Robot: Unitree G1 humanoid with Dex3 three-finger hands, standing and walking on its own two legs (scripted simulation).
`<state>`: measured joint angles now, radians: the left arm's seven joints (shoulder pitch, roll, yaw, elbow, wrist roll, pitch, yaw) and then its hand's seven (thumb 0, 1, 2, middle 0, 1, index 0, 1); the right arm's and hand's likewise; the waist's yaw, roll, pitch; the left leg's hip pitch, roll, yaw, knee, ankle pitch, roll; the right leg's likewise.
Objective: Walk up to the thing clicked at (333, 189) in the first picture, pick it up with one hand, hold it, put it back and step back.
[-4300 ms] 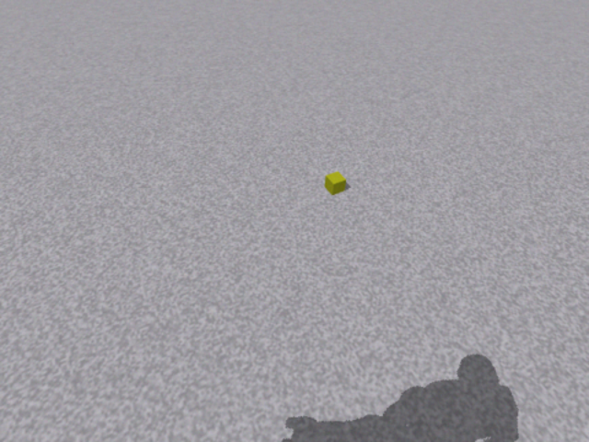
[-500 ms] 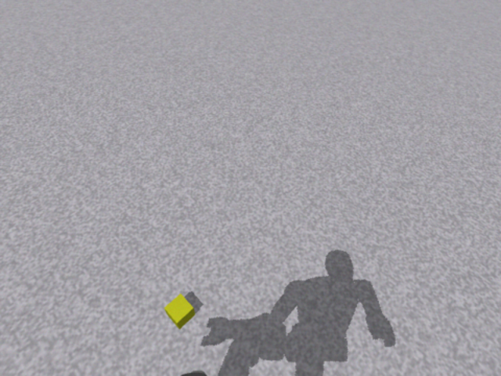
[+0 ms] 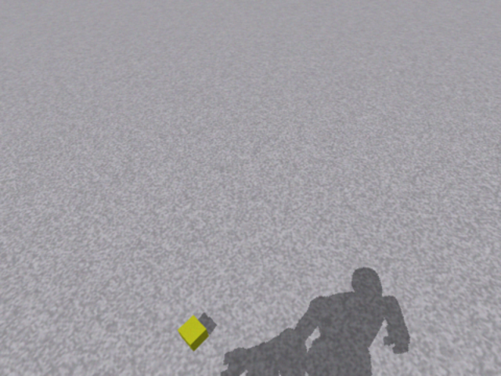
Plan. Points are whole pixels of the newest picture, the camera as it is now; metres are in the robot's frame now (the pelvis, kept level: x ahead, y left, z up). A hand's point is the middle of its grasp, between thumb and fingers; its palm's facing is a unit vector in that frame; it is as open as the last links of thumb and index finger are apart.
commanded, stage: walk up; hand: left
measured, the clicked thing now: (193, 333) +0.45 +0.26 -0.73
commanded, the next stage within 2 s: none
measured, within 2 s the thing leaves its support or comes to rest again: neither
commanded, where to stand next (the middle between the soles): +0.08 +0.01 m, yaw +0 degrees
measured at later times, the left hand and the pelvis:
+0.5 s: hand out of the picture +0.13 +0.25 -0.15, palm faces -0.06 -0.94 -0.33, open 7.3 cm; pelvis +0.02 +0.00 +0.01, yaw -1 degrees
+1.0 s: hand out of the picture +0.10 +0.26 -0.15, palm faces -0.02 -0.94 -0.35, open 7.3 cm; pelvis +0.03 +0.00 +0.01, yaw +0 degrees
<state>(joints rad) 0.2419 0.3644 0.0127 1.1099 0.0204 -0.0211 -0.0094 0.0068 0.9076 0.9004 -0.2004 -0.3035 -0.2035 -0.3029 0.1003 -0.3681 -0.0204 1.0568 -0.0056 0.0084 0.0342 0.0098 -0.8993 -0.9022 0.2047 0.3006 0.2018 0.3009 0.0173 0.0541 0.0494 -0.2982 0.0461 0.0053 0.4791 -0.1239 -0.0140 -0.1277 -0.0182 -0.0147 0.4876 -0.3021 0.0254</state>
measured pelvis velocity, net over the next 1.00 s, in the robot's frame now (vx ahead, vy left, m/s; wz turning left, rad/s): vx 0.03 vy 0.00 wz -0.01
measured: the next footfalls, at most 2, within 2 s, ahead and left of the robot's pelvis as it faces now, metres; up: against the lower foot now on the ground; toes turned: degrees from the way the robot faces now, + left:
right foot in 1.84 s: +0.22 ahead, -0.09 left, +0.00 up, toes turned +0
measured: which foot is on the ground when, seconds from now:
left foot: down 0.00-1.00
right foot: down 0.00-1.00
